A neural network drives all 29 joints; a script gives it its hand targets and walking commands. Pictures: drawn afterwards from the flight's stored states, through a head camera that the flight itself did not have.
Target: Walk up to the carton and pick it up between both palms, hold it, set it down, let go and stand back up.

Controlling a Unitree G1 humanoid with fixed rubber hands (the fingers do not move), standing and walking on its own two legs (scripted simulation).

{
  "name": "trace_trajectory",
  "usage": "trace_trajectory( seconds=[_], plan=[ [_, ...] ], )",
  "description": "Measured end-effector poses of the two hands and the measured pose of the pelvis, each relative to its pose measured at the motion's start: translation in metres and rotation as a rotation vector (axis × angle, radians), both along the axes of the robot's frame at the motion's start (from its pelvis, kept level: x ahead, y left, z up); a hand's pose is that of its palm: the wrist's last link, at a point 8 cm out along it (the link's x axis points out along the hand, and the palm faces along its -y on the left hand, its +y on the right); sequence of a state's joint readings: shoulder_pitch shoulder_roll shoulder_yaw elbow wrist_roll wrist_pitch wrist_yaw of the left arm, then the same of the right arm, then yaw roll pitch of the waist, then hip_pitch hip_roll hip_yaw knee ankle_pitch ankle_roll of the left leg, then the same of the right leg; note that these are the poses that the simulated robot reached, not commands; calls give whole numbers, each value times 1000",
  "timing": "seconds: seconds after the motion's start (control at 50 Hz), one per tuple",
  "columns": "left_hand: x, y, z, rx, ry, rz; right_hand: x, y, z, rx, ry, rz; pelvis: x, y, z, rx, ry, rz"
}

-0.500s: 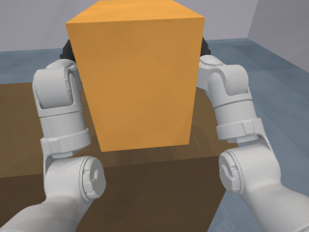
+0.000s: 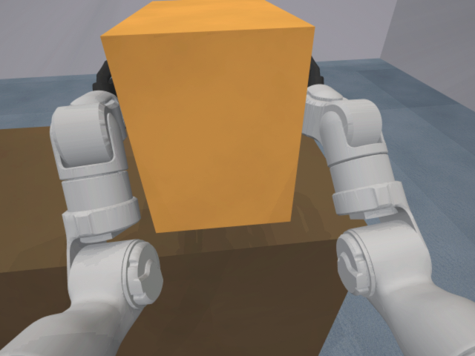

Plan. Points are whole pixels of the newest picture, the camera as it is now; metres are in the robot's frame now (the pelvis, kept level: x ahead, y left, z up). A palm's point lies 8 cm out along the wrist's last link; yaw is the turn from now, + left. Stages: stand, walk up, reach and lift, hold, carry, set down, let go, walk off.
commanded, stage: hold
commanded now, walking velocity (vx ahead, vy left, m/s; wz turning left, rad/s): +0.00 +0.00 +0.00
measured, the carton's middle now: (214, 99) +0.40 +0.01 +0.29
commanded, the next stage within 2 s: none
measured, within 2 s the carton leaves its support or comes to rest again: neither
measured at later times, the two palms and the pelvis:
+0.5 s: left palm (110, 108) +0.35 +0.15 +0.31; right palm (309, 99) +0.37 -0.13 +0.30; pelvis +0.00 +0.00 +0.00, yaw +0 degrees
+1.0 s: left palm (110, 108) +0.35 +0.15 +0.31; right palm (309, 99) +0.37 -0.13 +0.30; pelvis +0.00 +0.00 +0.00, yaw +0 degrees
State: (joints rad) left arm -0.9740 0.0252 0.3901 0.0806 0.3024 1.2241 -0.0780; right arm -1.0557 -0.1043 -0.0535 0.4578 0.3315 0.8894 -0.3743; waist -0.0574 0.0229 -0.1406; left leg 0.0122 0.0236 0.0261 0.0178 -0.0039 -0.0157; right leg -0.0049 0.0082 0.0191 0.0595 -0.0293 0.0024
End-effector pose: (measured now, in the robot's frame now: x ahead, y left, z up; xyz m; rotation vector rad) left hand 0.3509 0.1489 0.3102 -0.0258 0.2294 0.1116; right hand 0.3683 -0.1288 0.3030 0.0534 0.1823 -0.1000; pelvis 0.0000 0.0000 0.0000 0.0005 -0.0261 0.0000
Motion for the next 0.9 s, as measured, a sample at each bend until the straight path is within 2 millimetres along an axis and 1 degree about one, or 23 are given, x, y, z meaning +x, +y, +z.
trace_trajectory(
  seconds=[0.9],
  plan=[
    [0, 0, 0, 0, 1, 0, 0, 0, 0, 0, 0, -1, 0, 0, 0, 0, 0, 0]
  ],
)
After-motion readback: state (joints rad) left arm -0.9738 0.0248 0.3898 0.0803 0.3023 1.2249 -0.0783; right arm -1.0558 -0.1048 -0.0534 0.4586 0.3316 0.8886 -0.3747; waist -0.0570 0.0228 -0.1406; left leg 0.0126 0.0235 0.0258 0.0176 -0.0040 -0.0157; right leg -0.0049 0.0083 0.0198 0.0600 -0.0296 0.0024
